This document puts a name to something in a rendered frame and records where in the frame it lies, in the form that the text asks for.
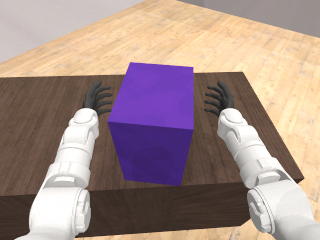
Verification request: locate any robot right hand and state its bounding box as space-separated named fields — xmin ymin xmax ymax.
xmin=204 ymin=81 xmax=235 ymax=118

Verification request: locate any robot right upper arm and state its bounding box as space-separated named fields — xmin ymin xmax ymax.
xmin=247 ymin=179 xmax=320 ymax=240

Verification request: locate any robot left hand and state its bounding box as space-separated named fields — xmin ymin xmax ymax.
xmin=82 ymin=80 xmax=113 ymax=116

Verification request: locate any robot right forearm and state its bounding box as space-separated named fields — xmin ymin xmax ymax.
xmin=217 ymin=108 xmax=314 ymax=218

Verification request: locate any carton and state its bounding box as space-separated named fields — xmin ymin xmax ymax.
xmin=107 ymin=62 xmax=194 ymax=186

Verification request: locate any robot left forearm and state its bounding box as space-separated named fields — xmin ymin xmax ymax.
xmin=29 ymin=108 xmax=99 ymax=230

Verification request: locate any robot left upper arm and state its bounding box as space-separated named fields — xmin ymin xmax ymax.
xmin=14 ymin=187 xmax=91 ymax=240

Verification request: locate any pedestal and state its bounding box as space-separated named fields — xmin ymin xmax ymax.
xmin=0 ymin=71 xmax=305 ymax=240

